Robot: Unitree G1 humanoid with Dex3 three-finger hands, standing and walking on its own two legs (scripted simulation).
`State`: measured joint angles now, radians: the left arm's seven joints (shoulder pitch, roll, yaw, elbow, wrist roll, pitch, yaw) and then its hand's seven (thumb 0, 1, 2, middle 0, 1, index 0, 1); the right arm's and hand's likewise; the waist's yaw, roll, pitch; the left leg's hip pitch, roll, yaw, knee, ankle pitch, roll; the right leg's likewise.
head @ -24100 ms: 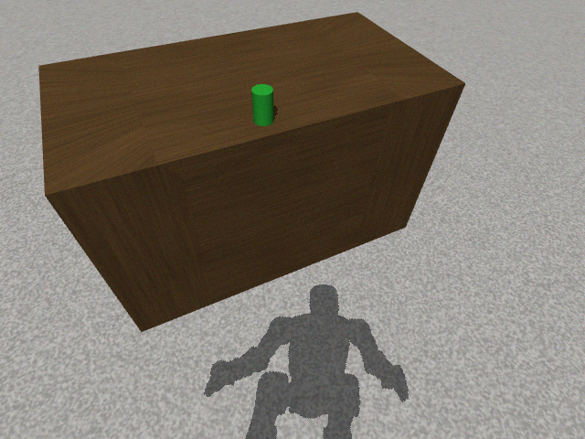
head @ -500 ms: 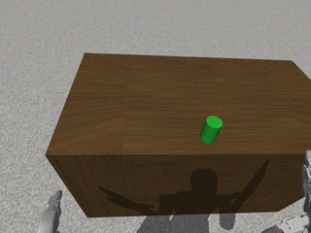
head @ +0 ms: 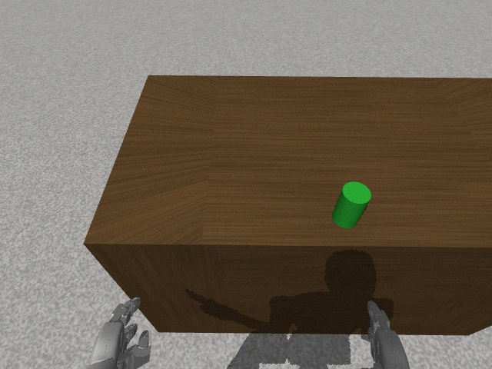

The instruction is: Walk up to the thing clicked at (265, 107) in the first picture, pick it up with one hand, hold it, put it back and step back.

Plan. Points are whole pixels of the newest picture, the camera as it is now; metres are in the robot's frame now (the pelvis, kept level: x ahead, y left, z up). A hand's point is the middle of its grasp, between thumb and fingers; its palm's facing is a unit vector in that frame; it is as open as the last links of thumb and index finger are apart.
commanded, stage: home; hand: right
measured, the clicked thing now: (350, 205) +0.43 -0.20 -0.03
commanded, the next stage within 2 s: none
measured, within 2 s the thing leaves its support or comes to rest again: neither
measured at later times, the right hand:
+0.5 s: hand out of the picture +0.15 -0.23 -0.13, palm faces -0.06 +0.94 -0.33, open 17.5 cm
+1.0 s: hand out of the picture +0.03 -0.27 -0.15, palm faces -0.08 +0.93 -0.36, open 17.6 cm
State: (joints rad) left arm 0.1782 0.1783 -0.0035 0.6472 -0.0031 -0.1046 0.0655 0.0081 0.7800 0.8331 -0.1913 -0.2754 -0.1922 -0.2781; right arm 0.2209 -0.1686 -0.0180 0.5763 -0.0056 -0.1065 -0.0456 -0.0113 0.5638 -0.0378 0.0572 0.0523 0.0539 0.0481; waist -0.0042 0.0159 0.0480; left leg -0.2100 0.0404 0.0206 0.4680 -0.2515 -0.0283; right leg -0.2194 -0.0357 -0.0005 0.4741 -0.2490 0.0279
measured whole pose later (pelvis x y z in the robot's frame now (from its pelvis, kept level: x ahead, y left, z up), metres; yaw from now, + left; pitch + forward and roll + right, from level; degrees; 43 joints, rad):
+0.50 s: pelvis +0.01 -0.01 +0.00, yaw +1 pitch +0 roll +0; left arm 0.18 0.29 0.00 0.82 0.03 -0.01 0.01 0.01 0.89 0.90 -0.21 -0.29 -0.21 -0.30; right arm 0.19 -0.30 0.01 0.79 -0.03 -0.05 -0.02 -0.01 0.55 -0.05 0.06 0.05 0.06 0.05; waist 0.01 -0.01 0.01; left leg -0.21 0.05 0.00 0.52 -0.30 -0.04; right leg -0.22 -0.03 -0.02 0.53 -0.30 0.02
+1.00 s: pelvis -0.01 -0.02 +0.01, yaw +1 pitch -3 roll +0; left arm 0.17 0.37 -0.01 1.11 0.02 0.01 -0.01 0.01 0.90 0.90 -0.20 -0.29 -0.20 -0.30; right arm 0.20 -0.37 0.03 1.09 -0.03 0.00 0.01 0.00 0.56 -0.03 0.05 0.05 0.05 0.05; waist 0.00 0.00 0.03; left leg -0.15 0.07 -0.01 0.39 -0.19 -0.05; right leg -0.14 -0.01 -0.03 0.38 -0.19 0.00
